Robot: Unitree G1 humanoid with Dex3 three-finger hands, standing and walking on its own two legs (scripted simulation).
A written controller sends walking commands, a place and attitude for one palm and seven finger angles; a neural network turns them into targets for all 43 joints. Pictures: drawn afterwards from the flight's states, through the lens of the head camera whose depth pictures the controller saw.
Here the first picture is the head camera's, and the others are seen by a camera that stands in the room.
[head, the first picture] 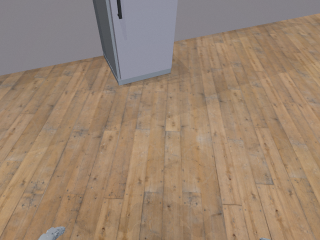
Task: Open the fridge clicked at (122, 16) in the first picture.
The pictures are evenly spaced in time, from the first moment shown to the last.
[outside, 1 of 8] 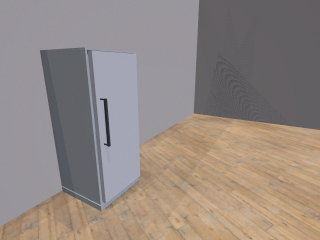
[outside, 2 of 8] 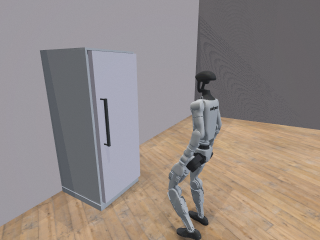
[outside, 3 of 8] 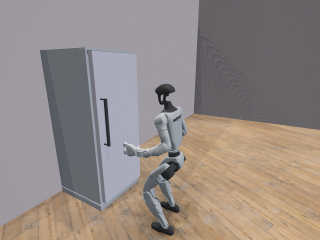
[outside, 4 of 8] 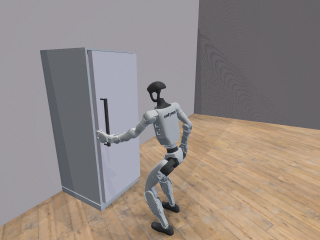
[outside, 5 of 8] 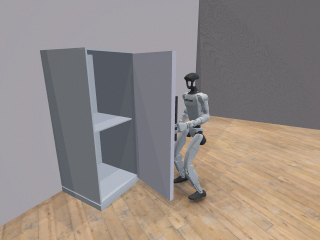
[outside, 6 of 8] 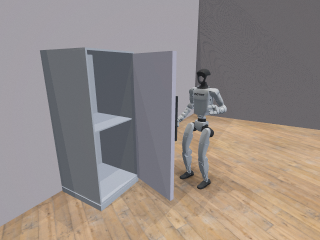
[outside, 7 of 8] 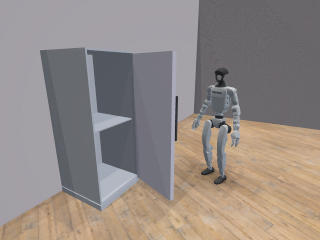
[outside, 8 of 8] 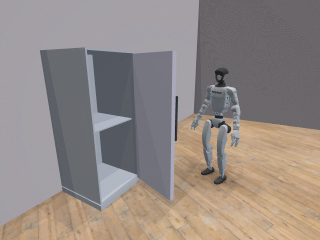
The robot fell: no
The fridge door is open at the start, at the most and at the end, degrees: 0 80 72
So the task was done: yes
